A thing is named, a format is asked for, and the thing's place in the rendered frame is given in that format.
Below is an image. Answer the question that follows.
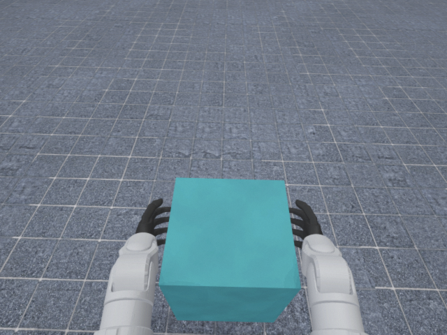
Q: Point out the carton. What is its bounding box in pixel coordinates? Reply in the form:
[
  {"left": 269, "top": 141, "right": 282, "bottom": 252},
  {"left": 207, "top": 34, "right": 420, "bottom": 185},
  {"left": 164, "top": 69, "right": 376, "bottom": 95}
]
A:
[{"left": 159, "top": 177, "right": 301, "bottom": 322}]

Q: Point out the robot left hand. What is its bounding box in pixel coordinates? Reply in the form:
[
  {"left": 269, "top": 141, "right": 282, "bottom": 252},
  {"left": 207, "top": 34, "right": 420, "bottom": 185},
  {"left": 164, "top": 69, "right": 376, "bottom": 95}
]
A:
[{"left": 135, "top": 198, "right": 171, "bottom": 246}]

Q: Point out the left robot forearm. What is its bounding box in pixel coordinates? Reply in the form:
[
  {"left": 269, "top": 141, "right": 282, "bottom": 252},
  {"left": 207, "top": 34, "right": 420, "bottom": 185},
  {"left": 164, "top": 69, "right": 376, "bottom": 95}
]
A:
[{"left": 94, "top": 232, "right": 159, "bottom": 335}]

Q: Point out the right robot forearm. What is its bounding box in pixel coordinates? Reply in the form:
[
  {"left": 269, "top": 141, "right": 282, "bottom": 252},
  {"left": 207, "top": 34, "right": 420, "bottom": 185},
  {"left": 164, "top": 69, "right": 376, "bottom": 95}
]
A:
[{"left": 301, "top": 234, "right": 369, "bottom": 335}]

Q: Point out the robot right hand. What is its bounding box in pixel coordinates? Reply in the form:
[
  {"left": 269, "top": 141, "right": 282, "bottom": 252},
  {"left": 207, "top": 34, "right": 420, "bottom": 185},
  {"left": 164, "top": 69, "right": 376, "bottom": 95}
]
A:
[{"left": 288, "top": 200, "right": 323, "bottom": 249}]

